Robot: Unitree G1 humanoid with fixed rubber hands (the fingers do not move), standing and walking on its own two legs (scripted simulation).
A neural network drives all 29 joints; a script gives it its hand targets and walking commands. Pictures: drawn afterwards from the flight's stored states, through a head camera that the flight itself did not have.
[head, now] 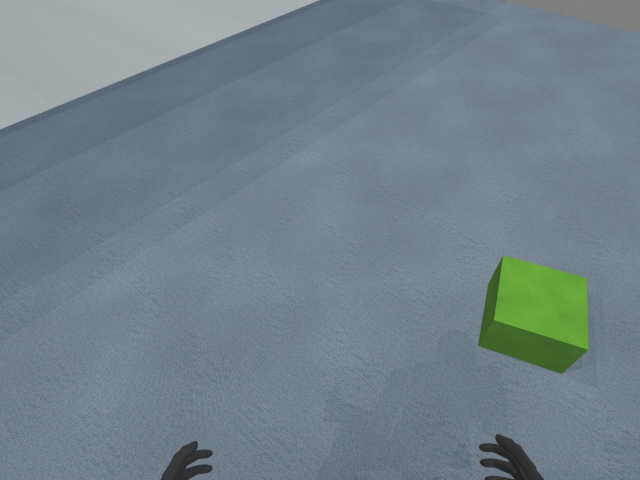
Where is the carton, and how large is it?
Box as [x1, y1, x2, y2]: [478, 255, 588, 373]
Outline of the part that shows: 503,255 488,284 478,345 561,373 588,349 586,280 584,277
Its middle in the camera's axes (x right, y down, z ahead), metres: +0.69 +0.24 +1.28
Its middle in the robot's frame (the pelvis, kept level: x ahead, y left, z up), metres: +0.70 -0.65 -0.67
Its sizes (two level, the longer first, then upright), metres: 0.266 0.256 0.174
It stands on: the floor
